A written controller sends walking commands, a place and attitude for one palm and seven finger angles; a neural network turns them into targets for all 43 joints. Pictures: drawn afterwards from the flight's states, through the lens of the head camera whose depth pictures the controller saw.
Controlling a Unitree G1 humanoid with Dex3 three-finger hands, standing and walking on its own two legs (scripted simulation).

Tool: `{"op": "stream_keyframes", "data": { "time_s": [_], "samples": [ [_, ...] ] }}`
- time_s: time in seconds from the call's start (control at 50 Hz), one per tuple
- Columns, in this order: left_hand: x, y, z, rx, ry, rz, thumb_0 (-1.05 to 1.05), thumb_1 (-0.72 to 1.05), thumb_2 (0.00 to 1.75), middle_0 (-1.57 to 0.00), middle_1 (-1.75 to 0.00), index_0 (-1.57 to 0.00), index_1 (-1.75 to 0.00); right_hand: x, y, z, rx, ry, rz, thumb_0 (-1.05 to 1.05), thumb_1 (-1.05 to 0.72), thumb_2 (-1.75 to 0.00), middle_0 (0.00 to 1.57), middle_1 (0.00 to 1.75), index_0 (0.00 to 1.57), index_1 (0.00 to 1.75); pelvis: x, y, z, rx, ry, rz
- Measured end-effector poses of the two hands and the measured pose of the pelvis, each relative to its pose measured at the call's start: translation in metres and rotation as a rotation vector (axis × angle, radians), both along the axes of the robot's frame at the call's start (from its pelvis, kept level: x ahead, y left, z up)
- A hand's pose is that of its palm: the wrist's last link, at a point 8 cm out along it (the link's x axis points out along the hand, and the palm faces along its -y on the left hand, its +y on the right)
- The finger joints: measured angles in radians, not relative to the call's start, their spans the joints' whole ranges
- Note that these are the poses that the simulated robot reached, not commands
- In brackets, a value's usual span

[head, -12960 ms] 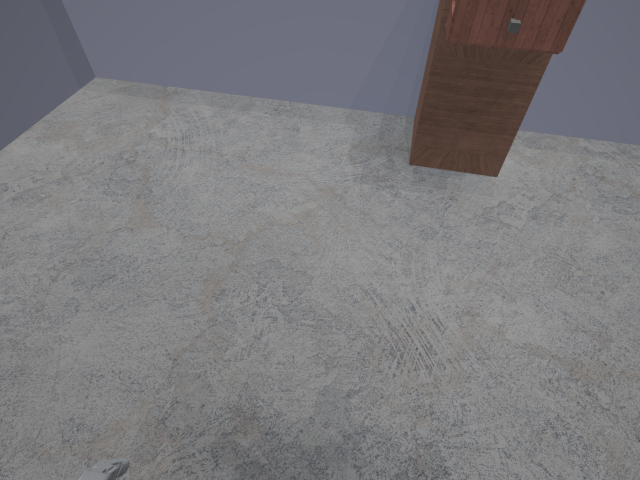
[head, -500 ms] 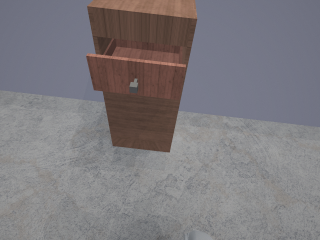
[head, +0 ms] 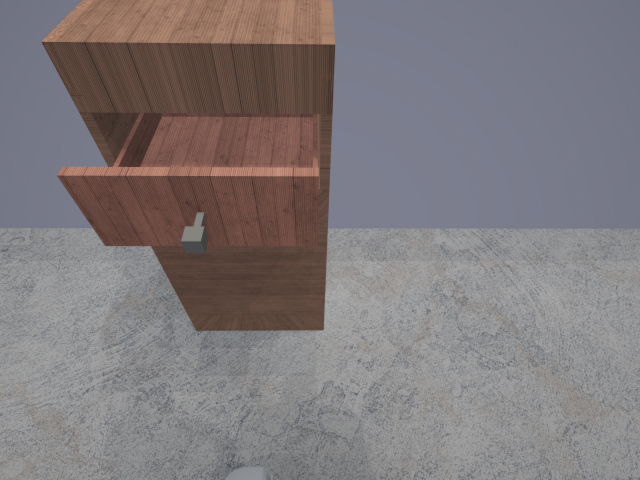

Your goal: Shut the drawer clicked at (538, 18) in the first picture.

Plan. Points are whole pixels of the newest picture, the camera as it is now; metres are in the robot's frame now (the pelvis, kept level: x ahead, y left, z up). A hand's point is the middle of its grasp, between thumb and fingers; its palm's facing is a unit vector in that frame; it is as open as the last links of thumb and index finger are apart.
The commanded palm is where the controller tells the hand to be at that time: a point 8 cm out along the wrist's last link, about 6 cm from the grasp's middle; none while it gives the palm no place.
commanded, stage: come to a stop and stand still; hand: left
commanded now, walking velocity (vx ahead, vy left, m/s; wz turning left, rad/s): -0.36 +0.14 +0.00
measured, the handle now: (197, 231) +0.47 +0.21 +0.00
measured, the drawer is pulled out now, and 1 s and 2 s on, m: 0.16 0.16 0.16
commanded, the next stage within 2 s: look again from close up in 0.86 s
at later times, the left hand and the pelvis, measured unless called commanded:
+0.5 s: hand out of the picture +0.09 +0.21 -0.17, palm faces +0.03 -0.97 -0.25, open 7.4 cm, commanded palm none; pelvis +0.03 +0.01 +0.00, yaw -2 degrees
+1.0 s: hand out of the picture +0.07 +0.17 -0.18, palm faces -0.06 -0.97 -0.24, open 7.4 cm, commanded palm none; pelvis +0.01 -0.02 -0.02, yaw -2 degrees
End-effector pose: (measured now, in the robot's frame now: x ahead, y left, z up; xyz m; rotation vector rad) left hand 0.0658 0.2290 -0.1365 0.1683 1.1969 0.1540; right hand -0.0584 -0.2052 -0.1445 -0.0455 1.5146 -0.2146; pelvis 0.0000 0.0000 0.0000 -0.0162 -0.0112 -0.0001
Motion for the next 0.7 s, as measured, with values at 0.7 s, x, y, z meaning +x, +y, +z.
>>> {"op": "stream_keyframes", "data": {
  "time_s": [0.7],
  "samples": [
    [0.019, 0.005, -0.01, 0.083, 0.013, -0.104, 0.0, 0.9, 0.9, -0.2, -0.3, -0.2, -0.3, 0.124, -0.052, -0.019, -0.068, -0.364, 0.039, 0.01, -0.91, -0.9, 0.2, 0.3, 0.2, 0.3, 0.012, -0.008, -0.028, 0.032, -0.043, -0.054]
  ]
}}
